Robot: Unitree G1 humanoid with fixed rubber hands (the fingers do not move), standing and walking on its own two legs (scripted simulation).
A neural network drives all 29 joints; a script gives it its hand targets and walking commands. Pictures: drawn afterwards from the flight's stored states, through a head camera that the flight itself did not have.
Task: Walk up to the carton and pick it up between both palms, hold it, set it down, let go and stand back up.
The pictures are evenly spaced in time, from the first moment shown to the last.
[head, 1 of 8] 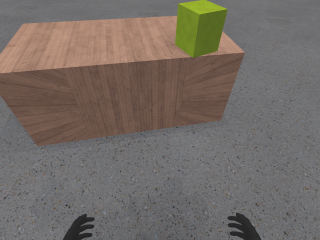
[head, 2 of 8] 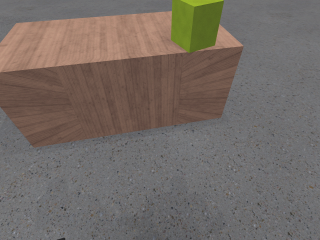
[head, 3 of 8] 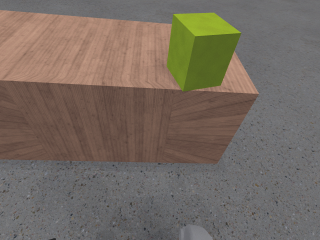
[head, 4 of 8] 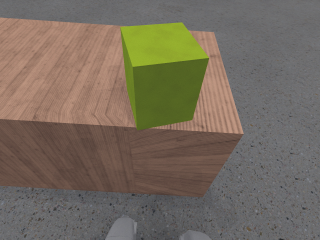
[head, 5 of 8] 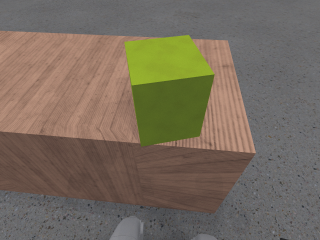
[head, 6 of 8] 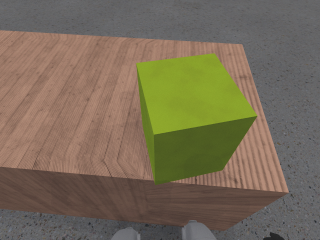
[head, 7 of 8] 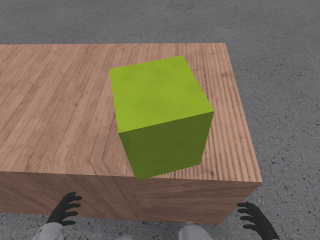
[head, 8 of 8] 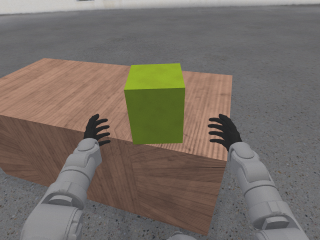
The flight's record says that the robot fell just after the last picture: yes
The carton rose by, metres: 0.00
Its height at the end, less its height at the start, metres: +0.00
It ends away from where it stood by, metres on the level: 0.00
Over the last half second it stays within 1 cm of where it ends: yes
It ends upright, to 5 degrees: yes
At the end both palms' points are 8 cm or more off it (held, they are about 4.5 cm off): yes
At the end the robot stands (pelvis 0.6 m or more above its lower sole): yes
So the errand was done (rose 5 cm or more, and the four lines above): no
